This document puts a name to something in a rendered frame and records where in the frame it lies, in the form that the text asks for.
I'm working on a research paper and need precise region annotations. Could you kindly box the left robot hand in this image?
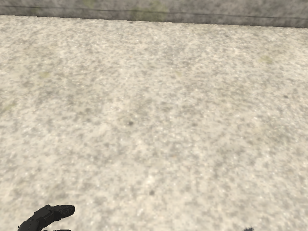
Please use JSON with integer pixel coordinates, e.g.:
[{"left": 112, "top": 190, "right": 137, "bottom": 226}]
[{"left": 17, "top": 204, "right": 75, "bottom": 231}]

